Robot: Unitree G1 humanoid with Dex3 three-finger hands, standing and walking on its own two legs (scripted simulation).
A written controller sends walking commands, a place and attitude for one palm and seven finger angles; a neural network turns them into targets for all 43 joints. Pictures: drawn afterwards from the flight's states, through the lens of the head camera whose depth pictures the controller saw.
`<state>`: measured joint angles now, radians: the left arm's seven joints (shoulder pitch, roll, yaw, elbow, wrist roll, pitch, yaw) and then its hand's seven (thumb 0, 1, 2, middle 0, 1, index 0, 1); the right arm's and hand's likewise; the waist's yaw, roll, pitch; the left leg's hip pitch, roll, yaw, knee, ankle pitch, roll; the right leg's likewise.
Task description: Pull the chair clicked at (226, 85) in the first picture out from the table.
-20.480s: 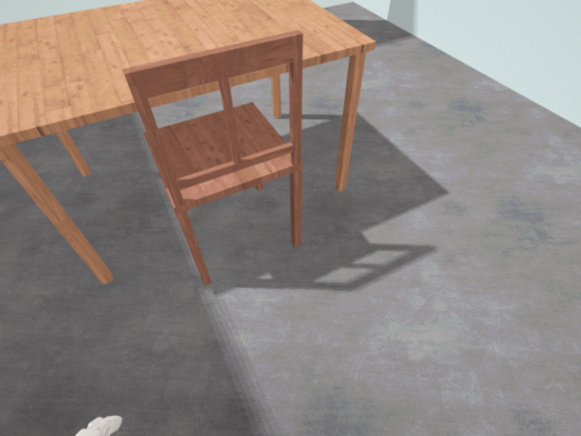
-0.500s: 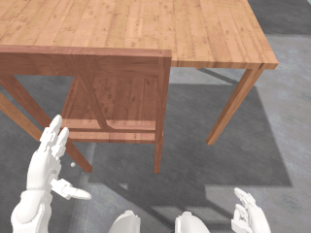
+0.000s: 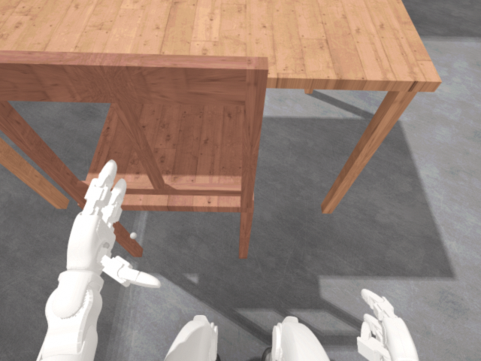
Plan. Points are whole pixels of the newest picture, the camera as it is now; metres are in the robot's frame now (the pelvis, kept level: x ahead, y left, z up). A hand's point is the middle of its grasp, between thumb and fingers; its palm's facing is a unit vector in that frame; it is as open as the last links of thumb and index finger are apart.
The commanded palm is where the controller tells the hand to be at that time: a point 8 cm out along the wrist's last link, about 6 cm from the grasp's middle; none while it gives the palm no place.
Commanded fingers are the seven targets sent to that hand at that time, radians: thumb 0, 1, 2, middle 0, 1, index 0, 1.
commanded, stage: aim the fingers beside a spindle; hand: left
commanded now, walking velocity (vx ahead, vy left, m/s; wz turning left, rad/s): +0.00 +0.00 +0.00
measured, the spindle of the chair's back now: (143, 150) +0.47 +0.20 +0.01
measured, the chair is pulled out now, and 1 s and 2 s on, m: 0.00 0.00 0.00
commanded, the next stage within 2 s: none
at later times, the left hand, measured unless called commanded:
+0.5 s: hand (142, 223) +0.33 +0.18 +0.00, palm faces +0.00 -1.00 -0.04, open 16.9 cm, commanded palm +0.31 +0.23 +0.01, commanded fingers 0.00 -0.50 0.30 -0.06 -0.08 -0.06 -0.08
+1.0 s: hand (142, 225) +0.32 +0.18 +0.01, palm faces -0.01 -1.00 -0.04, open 16.9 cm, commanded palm +0.30 +0.23 +0.01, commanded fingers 0.00 -0.50 0.30 -0.06 -0.08 -0.06 -0.08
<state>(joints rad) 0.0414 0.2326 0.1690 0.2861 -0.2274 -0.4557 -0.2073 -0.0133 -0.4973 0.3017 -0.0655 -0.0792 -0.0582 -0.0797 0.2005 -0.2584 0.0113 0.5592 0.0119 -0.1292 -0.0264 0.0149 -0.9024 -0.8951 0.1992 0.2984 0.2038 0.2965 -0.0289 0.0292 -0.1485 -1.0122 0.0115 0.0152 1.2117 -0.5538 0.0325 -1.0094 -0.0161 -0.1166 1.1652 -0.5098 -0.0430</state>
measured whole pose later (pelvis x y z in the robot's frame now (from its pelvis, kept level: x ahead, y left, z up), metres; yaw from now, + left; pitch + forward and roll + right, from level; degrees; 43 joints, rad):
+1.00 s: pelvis -0.01 +0.01 -0.01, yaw +0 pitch +22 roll -2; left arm -0.08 0.22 0.14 0.37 -0.19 -0.48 -0.15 -0.01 -0.50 0.30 -0.07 -0.08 -0.06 -0.08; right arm 0.18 -0.26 0.01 0.56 0.01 -0.06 -0.01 0.01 -0.90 -0.90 0.20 0.30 0.20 0.30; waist -0.04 0.03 -0.16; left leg -1.09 0.01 0.02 1.27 -0.57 0.05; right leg -1.08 -0.02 -0.11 1.22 -0.52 -0.03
